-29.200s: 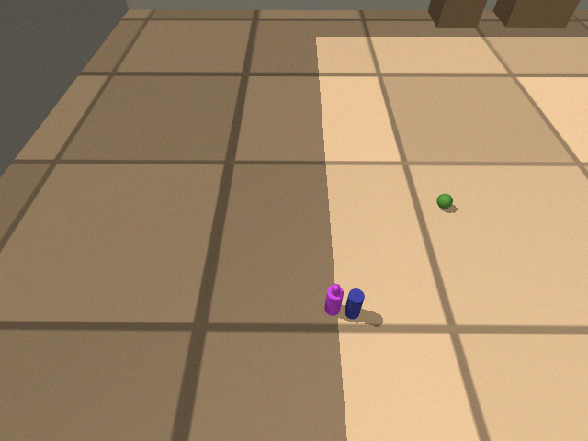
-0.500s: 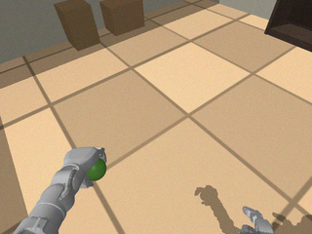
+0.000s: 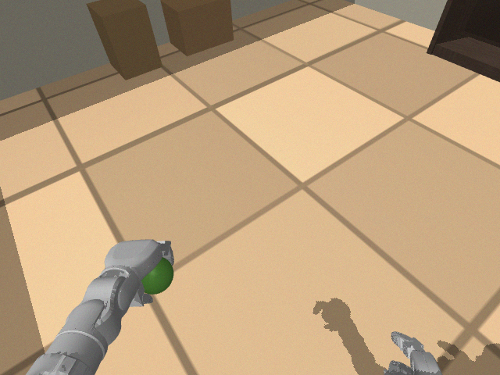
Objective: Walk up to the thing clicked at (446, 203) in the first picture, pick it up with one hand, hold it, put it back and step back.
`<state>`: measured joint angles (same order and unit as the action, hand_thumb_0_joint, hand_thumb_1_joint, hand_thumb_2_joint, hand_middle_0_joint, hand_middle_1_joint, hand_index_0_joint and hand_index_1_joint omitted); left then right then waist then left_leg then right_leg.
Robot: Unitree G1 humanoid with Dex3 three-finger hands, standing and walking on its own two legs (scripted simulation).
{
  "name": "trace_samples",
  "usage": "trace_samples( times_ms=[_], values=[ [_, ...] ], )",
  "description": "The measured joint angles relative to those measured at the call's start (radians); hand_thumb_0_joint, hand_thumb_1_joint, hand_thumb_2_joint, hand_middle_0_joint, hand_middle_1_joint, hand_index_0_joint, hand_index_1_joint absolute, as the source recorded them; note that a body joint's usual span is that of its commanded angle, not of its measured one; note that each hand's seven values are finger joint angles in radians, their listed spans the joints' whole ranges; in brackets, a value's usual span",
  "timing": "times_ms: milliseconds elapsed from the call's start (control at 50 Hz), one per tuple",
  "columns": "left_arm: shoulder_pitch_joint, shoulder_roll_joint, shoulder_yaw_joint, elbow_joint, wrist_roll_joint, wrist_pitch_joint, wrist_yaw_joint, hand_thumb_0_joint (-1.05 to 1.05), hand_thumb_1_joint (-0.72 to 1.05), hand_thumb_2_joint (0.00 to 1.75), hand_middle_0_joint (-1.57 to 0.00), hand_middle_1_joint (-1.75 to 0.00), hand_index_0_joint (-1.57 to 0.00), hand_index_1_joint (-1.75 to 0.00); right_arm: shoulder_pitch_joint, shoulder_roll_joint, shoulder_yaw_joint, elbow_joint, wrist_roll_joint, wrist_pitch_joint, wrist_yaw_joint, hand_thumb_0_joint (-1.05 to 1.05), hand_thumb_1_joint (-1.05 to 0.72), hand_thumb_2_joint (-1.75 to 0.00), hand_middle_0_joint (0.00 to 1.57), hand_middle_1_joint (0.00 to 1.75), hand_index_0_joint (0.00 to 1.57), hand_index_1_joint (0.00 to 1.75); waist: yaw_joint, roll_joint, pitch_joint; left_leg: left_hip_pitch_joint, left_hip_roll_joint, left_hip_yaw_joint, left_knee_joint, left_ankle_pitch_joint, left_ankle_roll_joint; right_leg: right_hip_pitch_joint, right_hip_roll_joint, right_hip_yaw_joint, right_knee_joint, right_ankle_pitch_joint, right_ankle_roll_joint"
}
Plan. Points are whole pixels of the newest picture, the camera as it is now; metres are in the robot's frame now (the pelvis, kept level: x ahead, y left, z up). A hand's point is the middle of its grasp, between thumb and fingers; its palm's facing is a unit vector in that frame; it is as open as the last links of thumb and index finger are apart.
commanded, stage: hold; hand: left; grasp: from above
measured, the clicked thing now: (154, 274) +0.30 +0.21 -0.05
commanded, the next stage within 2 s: crouch in 0.04 s
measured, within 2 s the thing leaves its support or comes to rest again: neither
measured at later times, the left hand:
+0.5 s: hand (147, 296) +0.28 +0.23 -0.10, palm faces -0.49 -0.05 -0.87, open 9.2 cm
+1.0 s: hand (175, 306) +0.34 +0.24 -0.34, palm faces -0.43 +0.01 -0.90, open 9.2 cm
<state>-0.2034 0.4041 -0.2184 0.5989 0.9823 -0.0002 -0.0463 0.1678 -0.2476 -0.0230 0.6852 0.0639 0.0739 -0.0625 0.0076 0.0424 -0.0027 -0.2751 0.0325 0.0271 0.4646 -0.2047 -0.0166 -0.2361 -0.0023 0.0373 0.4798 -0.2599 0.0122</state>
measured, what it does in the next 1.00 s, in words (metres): lowers itself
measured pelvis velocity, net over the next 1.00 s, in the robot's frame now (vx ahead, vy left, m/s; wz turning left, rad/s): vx -0.06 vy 0.02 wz -0.02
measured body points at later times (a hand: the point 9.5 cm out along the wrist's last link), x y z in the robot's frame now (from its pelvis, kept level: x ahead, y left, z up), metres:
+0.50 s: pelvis +0.00 +0.00 -0.01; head +0.03 +0.00 +0.44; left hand +0.30 +0.23 -0.05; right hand +0.14 -0.26 -0.12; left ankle +0.02 +0.13 -0.74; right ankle +0.00 -0.13 -0.74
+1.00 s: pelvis -0.06 +0.02 -0.21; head +0.10 +0.03 +0.21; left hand +0.36 +0.24 -0.29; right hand -0.02 -0.26 -0.33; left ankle +0.02 +0.13 -0.74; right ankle -0.01 -0.13 -0.74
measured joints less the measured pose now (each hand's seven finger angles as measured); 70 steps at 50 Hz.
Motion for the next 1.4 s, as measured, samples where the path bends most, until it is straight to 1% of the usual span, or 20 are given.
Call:
trace_samples(
  times_ms=[120, 220, 320, 380, 420, 460, 540, 660, 700, 780, 860, 920, 980, 1080, 1140, 1200, 1280, 1400],
  values=[
    [-0.012, 0.001, 0.0, 0.015, 0.016, 0.001, 0.032, -0.03, 0.12, 0.68, -0.75, -0.92, -0.57, -0.78, -0.001, -0.001, -0.005, 0.009, -0.002, 0.003, 0.001, 0.01, -0.91, -0.9, 0.2, 0.3, 0.2, 0.3, 0.002, -0.001, 0.001, -0.002, 0.0, -0.002, 0.003, -0.004, -0.001, 0.0, 0.0, -0.002, 0.001, -0.004, -0.001],
    [-0.028, -0.002, 0.003, 0.024, 0.01, 0.018, 0.048, -0.03, 0.12, 0.67, -0.74, -0.92, -0.57, -0.78, 0.003, -0.001, -0.011, 0.016, -0.002, 0.008, 0.005, 0.01, -0.91, -0.9, 0.2, 0.3, 0.2, 0.3, 0.001, 0.002, -0.006, 0.002, 0.0, -0.004, 0.001, -0.005, 0.0, 0.007, 0.0, -0.004, -0.006, -0.003, 0.0],
    [-0.022, -0.007, 0.004, 0.04, 0.009, 0.018, 0.048, -0.03, 0.13, 0.67, -0.73, -0.92, -0.56, -0.78, 0.005, 0.001, -0.011, 0.006, 0.0, 0.017, 0.009, 0.01, -0.9, -0.9, 0.2, 0.3, 0.21, 0.3, -0.009, 0.0, -0.01, 0.0, -0.002, -0.003, 0.002, -0.006, 0.001, 0.004, -0.002, -0.003, -0.004, -0.005, 0.001],
    [-0.013, -0.013, 0.005, 0.068, 0.022, 0.0, 0.062, -0.03, 0.13, 0.68, -0.73, -0.91, -0.56, -0.77, 0.004, 0.004, -0.009, -0.003, -0.001, 0.02, 0.011, 0.01, -0.9, -0.9, 0.2, 0.3, 0.21, 0.3, -0.015, -0.008, -0.006, -0.016, -0.003, -0.003, 0.013, -0.009, 0.002, -0.013, -0.003, -0.003, 0.011, -0.01, 0.002],
    [-0.018, -0.019, 0.005, 0.102, 0.036, -0.015, 0.085, -0.02, 0.13, 0.68, -0.73, -0.9, -0.56, -0.76, 0.003, 0.006, -0.008, -0.005, -0.005, 0.02, 0.014, 0.01, -0.9, -0.9, 0.2, 0.3, 0.21, 0.3, -0.019, -0.016, -0.003, -0.042, -0.004, -0.006, 0.034, -0.015, 0.002, -0.038, -0.004, -0.006, 0.032, -0.017, 0.002],
    [-0.032, -0.024, 0.008, 0.147, 0.053, -0.03, 0.119, -0.02, 0.13, 0.67, -0.72, -0.89, -0.57, -0.76, 0.001, 0.006, -0.008, -0.004, -0.012, 0.019, 0.018, 0.0, -0.9, -0.9, 0.2, 0.3, 0.21, 0.3, -0.023, -0.024, -0.002, -0.085, -0.004, -0.011, 0.07, -0.026, 0.001, -0.079, -0.003, -0.009, 0.066, -0.029, 0.002],
    [-0.09, -0.028, 0.014, 0.255, 0.101, -0.047, 0.209, -0.02, 0.13, 0.66, -0.71, -0.87, -0.58, -0.75, -0.004, 0.002, -0.014, 0.007, -0.031, 0.01, 0.033, 0.0, -0.9, -0.9, 0.2, 0.3, 0.21, 0.3, -0.034, -0.039, -0.015, -0.232, -0.001, -0.024, 0.195, -0.066, 0.0, -0.216, 0.001, -0.02, 0.183, -0.068, 0.001],
    [-0.21, -0.017, 0.042, 0.397, 0.178, -0.068, 0.334, -0.02, 0.12, 0.66, -0.7, -0.88, -0.58, -0.76, 0.016, -0.016, -0.039, 0.019, -0.062, -0.018, 0.054, 0.0, -0.9, -0.89, 0.2, 0.3, 0.21, 0.3, -0.059, -0.046, -0.087, -0.568, 0.008, -0.045, 0.495, -0.17, -0.001, -0.54, 0.012, -0.032, 0.468, -0.17, 0.007],
    [-0.255, -0.011, 0.052, 0.444, 0.19, -0.066, 0.367, -0.02, 0.12, 0.66, -0.71, -0.89, -0.58, -0.77, 0.024, -0.021, -0.045, 0.025, -0.069, -0.025, 0.056, 0.0, -0.9, -0.89, 0.2, 0.3, 0.21, 0.3, -0.072, -0.042, -0.109, -0.679, 0.009, -0.051, 0.594, -0.203, 0.001, -0.646, 0.014, -0.035, 0.564, -0.203, 0.009],
    [-0.348, -0.001, 0.078, 0.535, 0.188, -0.054, 0.41, -0.02, 0.13, 0.66, -0.74, -0.92, -0.57, -0.77, 0.041, -0.024, -0.052, 0.039, -0.082, -0.045, 0.051, 0.0, -0.9, -0.89, 0.2, 0.3, 0.21, 0.3, -0.098, -0.03, -0.146, -0.888, 0.01, -0.057, 0.772, -0.254, 0.007, -0.851, 0.018, -0.036, 0.739, -0.257, 0.015],
    [-0.405, 0.009, 0.107, 0.57, 0.176, -0.038, 0.422, -0.02, 0.13, 0.66, -0.77, -0.93, -0.57, -0.77, 0.061, -0.014, -0.053, 0.053, -0.094, -0.06, 0.046, 0.0, -0.9, -0.89, 0.2, 0.3, 0.21, 0.3, -0.119, -0.015, -0.176, -1.076, 0.011, -0.06, 0.927, -0.297, 0.013, -1.036, 0.021, -0.034, 0.892, -0.3, 0.019],
    [-0.433, 0.018, 0.13, 0.585, 0.175, -0.035, 0.426, -0.01, 0.14, 0.65, -0.79, -0.92, -0.57, -0.76, 0.069, -0.002, -0.049, 0.066, -0.101, -0.064, 0.044, 0.0, -0.9, -0.89, 0.2, 0.3, 0.21, 0.3, -0.131, -0.005, -0.189, -1.194, 0.011, -0.061, 1.029, -0.324, 0.017, -1.152, 0.023, -0.032, 0.995, -0.329, 0.022],
    [-0.455, 0.027, 0.152, 0.601, 0.175, -0.033, 0.423, -0.01, 0.14, 0.65, -0.8, -0.91, -0.57, -0.75, 0.072, 0.014, -0.042, 0.073, -0.109, -0.067, 0.045, 0.0, -0.9, -0.89, 0.2, 0.3, 0.21, 0.3, -0.14, 0.002, -0.198, -1.299, 0.012, -0.064, 1.119, -0.343, 0.021, -1.255, 0.026, -0.032, 1.084, -0.351, 0.026],
    [-0.491, 0.047, 0.173, 0.636, 0.179, -0.043, 0.417, -0.01, 0.14, 0.65, -0.82, -0.89, -0.58, -0.73, 0.062, 0.034, -0.025, 0.076, -0.121, -0.083, 0.054, 0.0, -0.9, -0.89, 0.2, 0.3, 0.21, 0.3, -0.151, 0.008, -0.201, -1.453, 0.009, -0.073, 1.247, -0.364, 0.023, -1.402, 0.028, -0.036, 1.212, -0.378, 0.027],
    [-0.497, 0.061, 0.186, 0.634, 0.189, -0.065, 0.41, 0.0, 0.15, 0.63, -0.83, -0.86, -0.59, -0.71, 0.05, 0.039, -0.017, 0.077, -0.127, -0.094, 0.063, 0.0, -0.9, -0.89, 0.21, 0.3, 0.21, 0.3, -0.155, 0.008, -0.201, -1.535, 0.007, -0.082, 1.315, -0.374, 0.022, -1.479, 0.028, -0.042, 1.28, -0.393, 0.028],
    [-0.503, 0.075, 0.196, 0.633, 0.205, -0.089, 0.417, 0.01, 0.15, 0.62, -0.84, -0.85, -0.59, -0.69, 0.033, 0.039, -0.01, 0.079, -0.134, -0.105, 0.073, 0.0, -0.9, -0.89, 0.21, 0.3, 0.21, 0.3, -0.158, 0.004, -0.201, -1.608, 0.003, -0.092, 1.377, -0.383, 0.019, -1.546, 0.028, -0.05, 1.342, -0.407, 0.027],
    [-0.52, 0.093, 0.206, 0.644, 0.224, -0.107, 0.445, 0.02, 0.15, 0.61, -0.86, -0.82, -0.6, -0.67, 0.005, 0.035, -0.004, 0.082, -0.145, -0.12, 0.086, 0.0, -0.9, -0.89, 0.21, 0.3, 0.21, 0.3, -0.16, -0.01, -0.195, -1.685, 0.001, -0.106, 1.444, -0.393, 0.013, -1.618, 0.03, -0.059, 1.409, -0.422, 0.025],
    [-0.559, 0.12, 0.221, 0.675, 0.231, -0.105, 0.478, 0.02, 0.15, 0.61, -0.87, -0.79, -0.61, -0.65, -0.033, 0.021, 0.004, 0.078, -0.164, -0.14, 0.108, 0.0, -0.9, -0.9, 0.21, 0.3, 0.21, 0.3, -0.166, -0.031, -0.176, -1.763, 0.003, -0.126, 1.524, -0.41, 0.003, -1.694, 0.037, -0.074, 1.488, -0.441, 0.021]
  ],
)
